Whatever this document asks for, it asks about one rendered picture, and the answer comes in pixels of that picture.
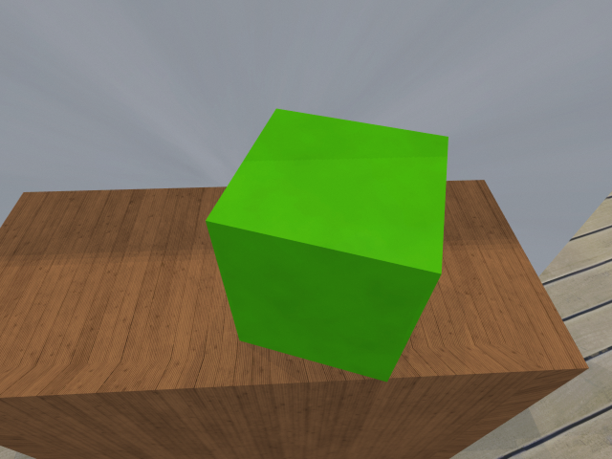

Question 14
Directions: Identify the pedestal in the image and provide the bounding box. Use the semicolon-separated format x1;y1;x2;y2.
0;180;589;459

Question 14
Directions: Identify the carton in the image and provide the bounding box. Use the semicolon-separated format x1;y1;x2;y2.
206;109;448;382

